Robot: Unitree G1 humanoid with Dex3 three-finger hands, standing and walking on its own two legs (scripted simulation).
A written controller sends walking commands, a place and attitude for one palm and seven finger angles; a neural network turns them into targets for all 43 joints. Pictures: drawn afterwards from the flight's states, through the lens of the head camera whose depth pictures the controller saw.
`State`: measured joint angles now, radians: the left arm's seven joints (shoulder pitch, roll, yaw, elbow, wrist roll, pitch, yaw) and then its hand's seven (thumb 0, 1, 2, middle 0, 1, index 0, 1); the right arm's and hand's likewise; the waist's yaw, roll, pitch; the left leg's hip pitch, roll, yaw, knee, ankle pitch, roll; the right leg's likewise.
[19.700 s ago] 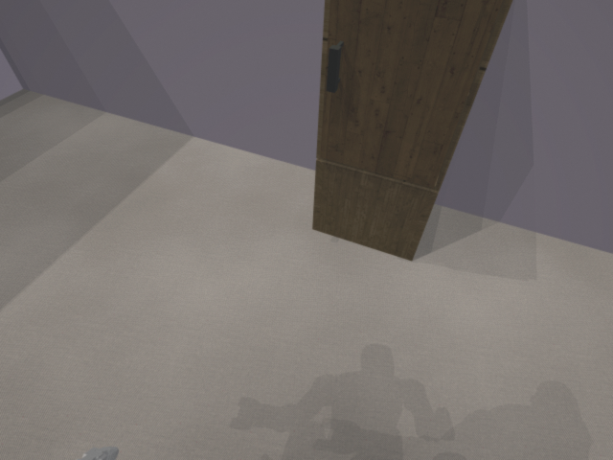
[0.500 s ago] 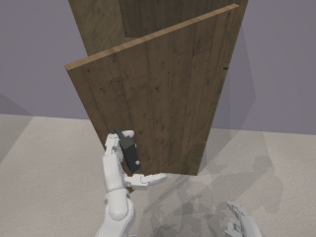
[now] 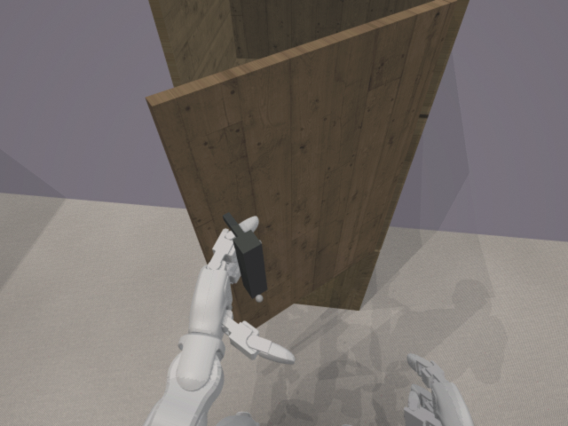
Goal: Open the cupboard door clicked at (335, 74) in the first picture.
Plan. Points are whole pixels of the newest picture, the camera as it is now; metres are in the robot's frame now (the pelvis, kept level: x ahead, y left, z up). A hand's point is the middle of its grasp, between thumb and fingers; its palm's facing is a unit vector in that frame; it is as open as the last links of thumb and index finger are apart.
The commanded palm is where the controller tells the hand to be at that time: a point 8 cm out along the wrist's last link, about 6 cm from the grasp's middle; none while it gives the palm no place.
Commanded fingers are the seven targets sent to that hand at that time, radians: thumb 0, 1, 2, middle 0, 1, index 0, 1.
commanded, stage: slide the hand sideways off the handle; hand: left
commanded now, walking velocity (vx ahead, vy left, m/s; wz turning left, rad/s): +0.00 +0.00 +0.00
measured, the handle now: (243, 254) +0.34 +0.08 +0.06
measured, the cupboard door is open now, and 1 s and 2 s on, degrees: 41 42 42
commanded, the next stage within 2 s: draw the hand back to the body in 1.06 s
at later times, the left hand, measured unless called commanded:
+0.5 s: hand (229, 324) +0.24 +0.09 +0.06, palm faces -0.11 -0.99 +0.00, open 16.2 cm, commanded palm +0.22 +0.15 +0.07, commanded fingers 0.00 -0.50 0.30 -0.15 -0.30 -0.15 -0.30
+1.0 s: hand (187, 355) +0.20 +0.13 +0.06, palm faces -0.08 -1.00 -0.03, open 16.3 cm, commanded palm +0.17 +0.19 +0.07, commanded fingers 0.00 -0.50 0.30 -0.15 -0.30 -0.15 -0.30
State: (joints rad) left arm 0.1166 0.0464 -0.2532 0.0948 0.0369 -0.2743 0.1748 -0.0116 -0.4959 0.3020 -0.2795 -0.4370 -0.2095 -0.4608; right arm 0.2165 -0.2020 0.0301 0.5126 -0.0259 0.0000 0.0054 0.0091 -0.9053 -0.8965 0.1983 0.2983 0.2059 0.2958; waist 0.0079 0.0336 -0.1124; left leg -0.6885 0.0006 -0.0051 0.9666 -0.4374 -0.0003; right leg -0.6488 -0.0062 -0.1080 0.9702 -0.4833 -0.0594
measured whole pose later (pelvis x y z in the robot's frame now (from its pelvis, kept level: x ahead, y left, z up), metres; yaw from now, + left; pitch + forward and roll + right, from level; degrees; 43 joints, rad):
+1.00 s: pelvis +0.01 +0.01 -0.01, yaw -1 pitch +12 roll -1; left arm 0.62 0.16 -0.08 -0.31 -0.13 -0.31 -0.11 -0.01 -0.50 0.30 -0.15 -0.31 -0.15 -0.30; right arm 0.28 -0.22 0.02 0.38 0.02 -0.05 -0.02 0.01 -0.90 -0.90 0.20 0.30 0.21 0.30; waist 0.01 0.04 -0.14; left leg -0.76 0.01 0.00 1.08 -0.51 0.01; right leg -0.71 0.01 -0.10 1.05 -0.54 -0.04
